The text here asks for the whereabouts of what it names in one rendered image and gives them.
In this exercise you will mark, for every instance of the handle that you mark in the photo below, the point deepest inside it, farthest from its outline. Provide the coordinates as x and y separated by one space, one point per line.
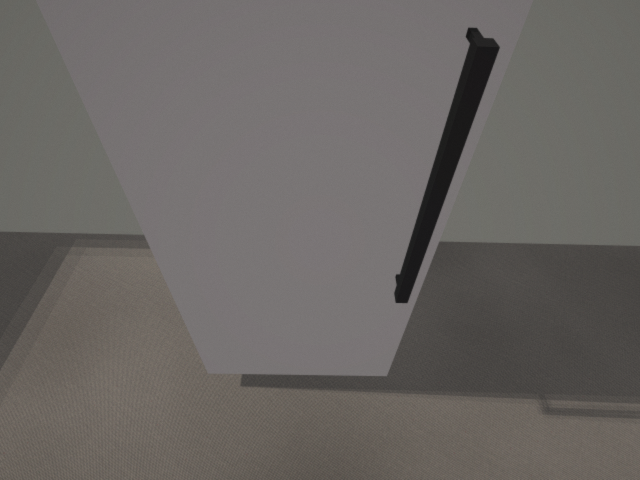
476 70

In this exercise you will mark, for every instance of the fridge door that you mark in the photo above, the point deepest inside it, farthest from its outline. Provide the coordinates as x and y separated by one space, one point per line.
276 154

